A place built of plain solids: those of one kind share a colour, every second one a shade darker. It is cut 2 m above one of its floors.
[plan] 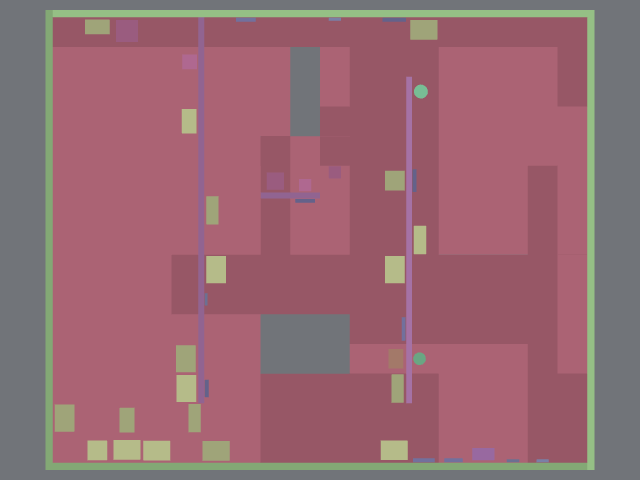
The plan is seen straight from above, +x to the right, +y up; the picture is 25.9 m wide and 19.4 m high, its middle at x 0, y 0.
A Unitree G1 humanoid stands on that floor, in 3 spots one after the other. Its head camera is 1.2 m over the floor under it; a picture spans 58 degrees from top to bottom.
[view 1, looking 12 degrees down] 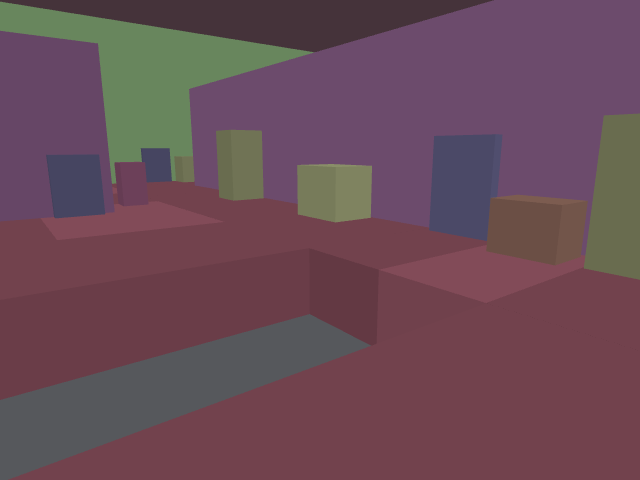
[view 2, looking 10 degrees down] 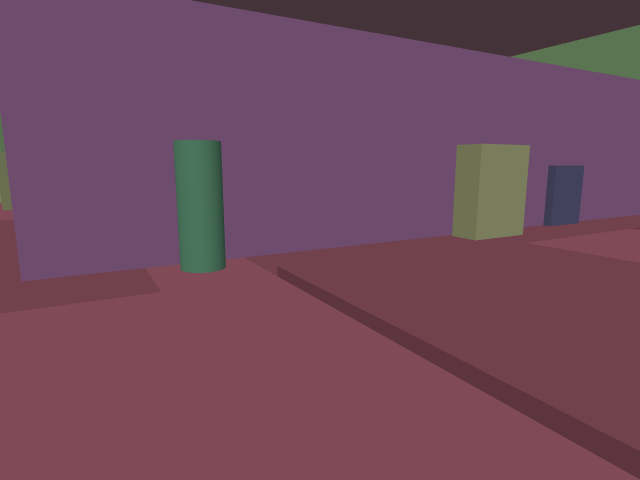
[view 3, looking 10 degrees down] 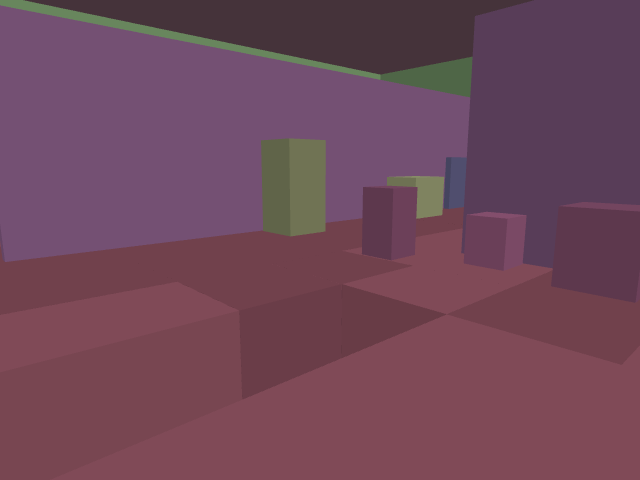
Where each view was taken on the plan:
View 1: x -1.80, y -7.20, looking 53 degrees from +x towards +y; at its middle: floor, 5.77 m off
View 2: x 9.00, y -6.00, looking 151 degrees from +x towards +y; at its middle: screen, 6.13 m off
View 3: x -3.00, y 7.20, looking -42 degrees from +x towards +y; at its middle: floor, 6.91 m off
